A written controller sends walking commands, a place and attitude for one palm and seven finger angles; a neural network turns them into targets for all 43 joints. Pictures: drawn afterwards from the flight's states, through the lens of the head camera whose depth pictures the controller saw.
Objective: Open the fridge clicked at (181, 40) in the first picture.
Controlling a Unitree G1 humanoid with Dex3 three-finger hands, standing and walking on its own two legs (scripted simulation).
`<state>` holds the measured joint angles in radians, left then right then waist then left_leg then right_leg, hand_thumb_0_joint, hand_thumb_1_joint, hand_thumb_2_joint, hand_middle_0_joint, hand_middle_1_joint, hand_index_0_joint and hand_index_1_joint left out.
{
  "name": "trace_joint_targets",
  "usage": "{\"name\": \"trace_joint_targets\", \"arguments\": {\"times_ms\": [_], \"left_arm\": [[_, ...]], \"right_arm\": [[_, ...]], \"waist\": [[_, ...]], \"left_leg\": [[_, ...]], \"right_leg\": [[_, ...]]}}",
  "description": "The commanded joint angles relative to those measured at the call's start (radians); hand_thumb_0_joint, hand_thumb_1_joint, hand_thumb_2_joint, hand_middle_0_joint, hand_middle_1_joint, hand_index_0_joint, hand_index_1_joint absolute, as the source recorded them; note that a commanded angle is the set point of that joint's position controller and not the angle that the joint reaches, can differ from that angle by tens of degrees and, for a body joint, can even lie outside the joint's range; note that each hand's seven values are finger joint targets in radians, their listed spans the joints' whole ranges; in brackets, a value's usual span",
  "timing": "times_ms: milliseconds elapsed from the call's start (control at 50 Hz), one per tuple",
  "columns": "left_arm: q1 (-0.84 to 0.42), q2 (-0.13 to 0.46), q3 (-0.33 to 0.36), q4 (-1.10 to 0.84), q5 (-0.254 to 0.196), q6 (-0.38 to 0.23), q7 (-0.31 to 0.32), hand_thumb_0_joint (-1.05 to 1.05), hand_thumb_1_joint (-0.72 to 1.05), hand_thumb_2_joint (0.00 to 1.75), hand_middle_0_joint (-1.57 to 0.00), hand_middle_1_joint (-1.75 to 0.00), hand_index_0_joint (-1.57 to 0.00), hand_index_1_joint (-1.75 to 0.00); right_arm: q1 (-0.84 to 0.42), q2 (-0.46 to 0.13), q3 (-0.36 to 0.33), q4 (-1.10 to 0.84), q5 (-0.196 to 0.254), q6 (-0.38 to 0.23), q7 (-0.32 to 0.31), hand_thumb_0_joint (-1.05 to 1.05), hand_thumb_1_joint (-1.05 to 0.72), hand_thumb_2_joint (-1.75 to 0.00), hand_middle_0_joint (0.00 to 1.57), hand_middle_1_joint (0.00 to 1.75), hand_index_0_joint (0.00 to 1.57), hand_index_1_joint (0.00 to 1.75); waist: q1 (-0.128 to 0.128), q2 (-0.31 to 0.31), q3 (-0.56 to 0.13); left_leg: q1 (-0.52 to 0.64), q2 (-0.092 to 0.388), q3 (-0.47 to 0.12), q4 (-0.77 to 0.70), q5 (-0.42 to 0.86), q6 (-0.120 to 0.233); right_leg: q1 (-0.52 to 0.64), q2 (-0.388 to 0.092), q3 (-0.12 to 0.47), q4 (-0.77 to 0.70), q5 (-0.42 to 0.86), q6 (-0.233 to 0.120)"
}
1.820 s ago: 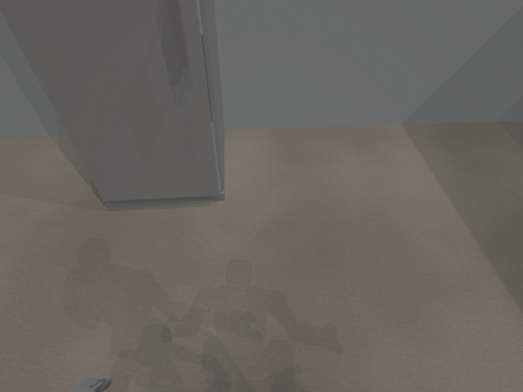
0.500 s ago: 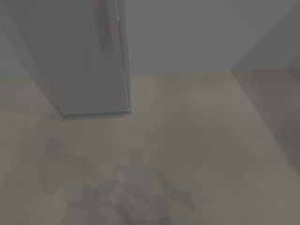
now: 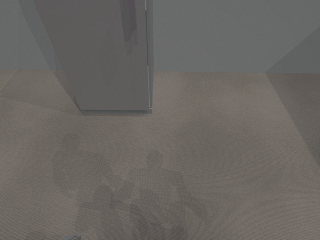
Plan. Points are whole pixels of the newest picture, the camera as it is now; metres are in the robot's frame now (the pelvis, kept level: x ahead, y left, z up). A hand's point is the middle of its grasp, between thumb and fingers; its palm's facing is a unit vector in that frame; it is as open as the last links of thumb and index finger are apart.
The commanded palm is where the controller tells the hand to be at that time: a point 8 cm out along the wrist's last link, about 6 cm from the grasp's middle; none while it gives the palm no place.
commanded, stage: walk to a spot facing it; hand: right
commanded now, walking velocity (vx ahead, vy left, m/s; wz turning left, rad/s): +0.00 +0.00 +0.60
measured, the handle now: (132, 3) +1.09 +0.19 +0.12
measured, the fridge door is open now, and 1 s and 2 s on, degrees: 0 0 0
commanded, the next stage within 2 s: turn to face it in 1.82 s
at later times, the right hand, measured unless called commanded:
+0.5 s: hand out of the picture +0.07 -0.20 -0.16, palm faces -0.19 +0.95 -0.24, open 7.4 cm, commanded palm none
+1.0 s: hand (184, 211) +0.23 -0.06 -0.16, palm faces -0.63 +0.75 -0.17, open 7.4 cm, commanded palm none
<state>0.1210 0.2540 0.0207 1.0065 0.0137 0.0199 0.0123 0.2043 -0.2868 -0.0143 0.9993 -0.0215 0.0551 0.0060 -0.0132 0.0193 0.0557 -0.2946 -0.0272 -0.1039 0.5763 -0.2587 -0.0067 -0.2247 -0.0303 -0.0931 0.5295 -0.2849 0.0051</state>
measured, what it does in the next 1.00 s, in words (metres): steps on the spot, turning left: right foot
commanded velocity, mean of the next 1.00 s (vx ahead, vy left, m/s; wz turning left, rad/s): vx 0.15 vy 0.00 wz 0.59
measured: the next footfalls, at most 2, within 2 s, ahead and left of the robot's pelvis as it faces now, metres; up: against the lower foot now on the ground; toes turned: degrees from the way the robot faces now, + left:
right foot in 0.54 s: +0.01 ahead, -0.14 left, +0.00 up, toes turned +17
left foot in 1.04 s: +0.03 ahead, +0.19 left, +0.00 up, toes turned +43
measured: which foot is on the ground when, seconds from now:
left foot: down 0.00-0.54, up 0.56-1.00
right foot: down 0.00-0.12, up 0.14-0.52, down 0.54-1.00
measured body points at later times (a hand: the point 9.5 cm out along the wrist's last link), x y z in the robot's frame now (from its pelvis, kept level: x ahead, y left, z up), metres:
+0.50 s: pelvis -0.03 -0.01 +0.00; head +0.01 -0.01 +0.45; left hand +0.02 +0.27 -0.13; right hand +0.08 -0.25 -0.14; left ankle +0.01 +0.11 -0.73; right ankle -0.03 -0.15 -0.71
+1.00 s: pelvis +0.01 +0.01 +0.00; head +0.05 +0.03 +0.45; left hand -0.20 +0.16 -0.14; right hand +0.27 -0.10 -0.14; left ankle +0.00 +0.17 -0.71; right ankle -0.03 -0.15 -0.73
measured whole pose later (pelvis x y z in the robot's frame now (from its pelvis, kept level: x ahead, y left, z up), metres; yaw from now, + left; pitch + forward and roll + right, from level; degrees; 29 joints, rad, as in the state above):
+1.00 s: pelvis +0.01 +0.01 +0.00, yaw +35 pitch +1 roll +2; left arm 0.46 0.20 0.04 1.04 0.04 -0.04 0.01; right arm 0.09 -0.24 -0.07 0.91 -0.04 0.05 0.07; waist 0.07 0.00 0.07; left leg -0.44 0.06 0.12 0.67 -0.31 0.00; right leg 0.00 -0.16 -0.30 0.45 -0.42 0.07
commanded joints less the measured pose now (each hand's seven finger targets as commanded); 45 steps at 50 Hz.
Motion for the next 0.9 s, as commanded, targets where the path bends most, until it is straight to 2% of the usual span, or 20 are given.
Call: {"name": "trace_joint_targets", "arguments": {"times_ms": [0,20,60,80,100,120,160,220,400,440,480,500,520,540,560,580,600,640,760,880], "left_arm": [[-0.008,0.204,0.066,-0.093,0.0,-0.017,0.018,0.0,0.9,0.9,-0.2,-0.3,-0.2,-0.3],[-0.024,0.2,0.067,-0.106,0.002,-0.019,0.017,0.0,0.9,0.9,-0.2,-0.3,-0.2,-0.3],[-0.058,0.191,0.07,-0.128,0.005,-0.015,0.017,0.0,0.9,0.9,-0.2,-0.3,-0.2,-0.3],[-0.044,0.146,0.066,-0.142,0.001,-0.003,0.013,0.0,0.9,0.9,-0.2,-0.3,-0.2,-0.3],[-0.044,0.073,0.052,-0.184,-0.005,-0.001,0.007,0.0,0.9,0.9,-0.2,-0.3,-0.2,-0.3],[-0.056,0.108,0.057,-0.177,-0.004,0.01,0.013,0.0,0.9,0.9,-0.2,-0.3,-0.2,-0.3],[-0.024,0.112,0.063,-0.15,-0.001,0.004,0.006,0.0,0.9,0.9,-0.2,-0.3,-0.2,-0.3],[0.005,0.086,0.06,-0.133,0.003,0.002,0.008,0.0,0.9,0.9,-0.2,-0.3,-0.2,-0.3],[-0.002,0.062,0.052,-0.16,-0.011,-0.008,0.019,0.0,0.9,0.9,-0.2,-0.3,-0.2,-0.3],[0.044,0.066,0.053,-0.157,-0.016,-0.013,0.023,0.0,0.9,0.9,-0.2,-0.3,-0.2,-0.3],[0.148,0.073,0.054,-0.134,-0.018,-0.022,0.028,0.0,0.9,0.9,-0.2,-0.3,-0.2,-0.3],[0.206,0.108,0.059,-0.125,-0.015,-0.032,0.034,0.0,0.9,0.9,-0.2,-0.3,-0.2,-0.3],[0.199,0.206,0.078,-0.134,0.004,-0.035,0.034,0.0,0.9,0.9,-0.2,-0.3,-0.2,-0.3],[0.16,0.26,0.082,-0.163,0.006,-0.033,0.035,0.0,0.9,0.9,-0.2,-0.3,-0.2,-0.3],[0.103,0.222,0.071,-0.165,0.007,-0.036,0.031,0.0,0.9,0.9,-0.2,-0.3,-0.2,-0.3],[0.057,0.162,0.052,-0.175,0.01,-0.04,0.029,0.0,0.9,0.9,-0.2,-0.3,-0.2,-0.3],[0.036,0.144,0.047,-0.176,0.012,-0.048,0.029,0.0,0.9,0.9,-0.2,-0.3,-0.2,-0.3],[0.102,0.125,0.043,-0.157,0.011,-0.062,0.028,0.0,0.9,0.9,-0.2,-0.3,-0.2,-0.3],[0.303,0.116,0.049,-0.08,0.009,-0.085,0.025,0.0,0.9,0.9,-0.2,-0.3,-0.2,-0.3],[0.358,0.123,0.057,-0.029,0.022,-0.084,0.015,0.0,0.9,0.9,-0.2,-0.3,-0.2,-0.3]], "right_arm": [[0.028,-0.091,-0.05,-0.11,0.001,-0.008,0.001,0.0,-0.9,-0.9,0.2,0.3,0.2,0.3],[0.046,-0.08,-0.055,-0.115,0.002,-0.007,0.003,0.0,-0.9,-0.9,0.2,0.3,0.2,0.3],[0.127,-0.079,-0.067,-0.108,-0.002,-0.016,0.008,0.0,-0.9,-0.9,0.2,0.3,0.2,0.3],[0.166,-0.138,-0.081,-0.105,-0.012,-0.031,0.002,0.0,-0.9,-0.9,0.2,0.3,0.2,0.3],[0.175,-0.222,-0.09,-0.117,-0.012,-0.041,-0.012,0.0,-0.9,-0.9,0.2,0.3,0.2,0.3],[0.169,-0.204,-0.092,-0.13,0.0,-0.036,-0.023,0.0,-0.9,-0.9,0.2,0.3,0.2,0.3],[0.045,-0.157,-0.086,-0.159,0.001,-0.035,-0.023,0.0,-0.9,-0.9,0.2,0.3,0.2,0.3],[0.046,-0.123,-0.082,-0.163,0.001,-0.041,-0.02,0.0,-0.9,-0.9,0.2,0.3,0.2,0.3],[0.074,-0.145,-0.103,-0.155,-0.007,-0.023,-0.015,0.0,-0.9,-0.9,0.2,0.3,0.2,0.3],[0.042,-0.15,-0.104,-0.167,-0.008,-0.015,-0.013,0.0,-0.9,-0.9,0.2,0.3,0.2,0.3],[-0.006,-0.149,-0.102,-0.18,-0.004,-0.01,-0.011,0.0,-0.9,-0.9,0.2,0.3,0.2,0.3],[-0.024,-0.115,-0.098,-0.196,0.001,-0.009,-0.008,0.0,-0.9,-0.9,0.2,0.3,0.2,0.3],[-0.022,-0.055,-0.086,-0.218,0.009,-0.005,0.008,0.0,-0.9,-0.9,0.2,0.3,0.2,0.3],[-0.061,-0.06,-0.097,-0.247,-0.001,-0.012,0.015,0.0,-0.9,-0.9,0.2,0.3,0.2,0.3],[-0.079,-0.092,-0.11,-0.23,-0.014,-0.007,0.018,0.0,-0.9,-0.9,0.2,0.3,0.2,0.3],[-0.056,-0.109,-0.119,-0.206,-0.018,-0.01,0.033,0.0,-0.9,-0.9,0.2,0.3,0.2,0.3],[-0.02,-0.079,-0.112,-0.189,-0.02,-0.01,0.045,0.0,-0.9,-0.9,0.2,0.3,0.2,0.3],[-0.025,-0.048,-0.097,-0.182,-0.018,-0.013,0.057,0.0,-0.9,-0.9,0.2,0.3,0.2,0.3],[-0.15,-0.009,-0.076,-0.21,-0.015,-0.023,0.066,0.0,-0.9,-0.9,0.2,0.3,0.2,0.3],[-0.264,0.027,-0.059,-0.225,-0.01,-0.035,0.07,0.0,-0.9,-0.9,0.2,0.3,0.2,0.3]], "waist": [[-0.004,-0.205,-0.066],[-0.014,-0.213,-0.064],[-0.064,-0.127,-0.061],[-0.076,0.115,-0.051],[-0.061,0.337,-0.035],[-0.072,0.243,-0.062],[-0.01,0.119,-0.034],[-0.005,0.097,-0.105],[-0.032,0.142,-0.133],[-0.012,0.162,-0.139],[0.037,0.152,-0.168],[0.064,0.078,-0.187],[0.068,-0.203,-0.141],[0.065,-0.279,-0.069],[0.043,-0.282,-0.042],[0.009,-0.166,0.0],[-0.015,-0.14,0.013],[0.006,-0.157,0.019],[0.068,-0.152,0.036],[0.095,-0.188,0.061]], "left_leg": [[-0.078,0.018,0.076,0.262,-0.14,-0.005],[-0.059,0.041,0.087,0.283,-0.204,-0.007],[0.07,0.057,0.083,0.106,-0.084,0.004],[0.121,0.167,-0.119,-0.125,0.117,0.043],[0.091,0.389,-0.496,-0.29,0.298,0.155],[0.029,0.367,-0.512,-0.352,0.116,0.177],[0.013,0.288,-0.395,-0.312,0.023,0.18],[0.063,0.222,-0.3,-0.265,0.137,0.171],[0.1,0.189,-0.368,-0.25,0.199,0.181],[0.047,0.167,-0.389,-0.249,0.185,0.16],[-0.031,0.131,-0.364,-0.219,0.124,0.105],[-0.172,0.057,-0.303,-0.153,-0.044,0.055],[-0.423,-0.081,-0.128,0.07,-0.252,0.0],[-0.449,-0.052,0.019,0.347,-0.269,-0.038],[-0.419,0.003,-0.032,0.465,-0.216,-0.042],[-0.381,0.009,0.004,0.542,-0.146,-0.045],[-0.389,0.011,0.048,0.597,-0.093,-0.048],[-0.42,0.025,0.085,0.614,-0.032,-0.05],[-0.487,0.101,0.129,0.452,-0.013,-0.061],[-0.333,0.102,0.208,0.182,-0.051,-0.024]], "right_leg": [[0.001,-0.314,0.198,-0.155,0.213,-0.141],[-0.021,-0.334,0.182,-0.138,0.261,-0.158],[-0.115,-0.278,0.083,0.042,0.258,-0.098],[-0.227,-0.138,-0.028,0.325,0.055,-0.004],[-0.391,0.007,-0.009,0.553,-0.302,0.051],[-0.339,-0.012,0.136,0.626,-0.271,0.035],[-0.35,-0.045,0.15,0.647,-0.131,0.037],[-0.291,-0.029,0.118,0.568,-0.083,0.054],[-0.183,0.014,0.097,0.25,-0.151,0.043],[-0.094,0.035,0.096,0.124,-0.143,0.026],[0.068,0.042,0.079,-0.06,-0.039,0.012],[0.227,-0.029,0.151,-0.177,-0.055,-0.021],[0.333,-0.271,0.417,-0.332,-0.27,-0.095],[0.163,-0.475,0.552,-0.4,-0.332,-0.161],[0.041,-0.455,0.558,-0.404,-0.359,-0.162],[-0.007,-0.363,0.422,-0.385,-0.337,-0.139],[0.0,-0.298,0.309,-0.368,-0.283,-0.117],[0.071,-0.239,0.199,-0.342,-0.178,-0.103],[0.254,-0.305,0.136,-0.329,0.058,-0.142],[0.233,-0.33,-0.008,-0.279,0.225,-0.12]]}}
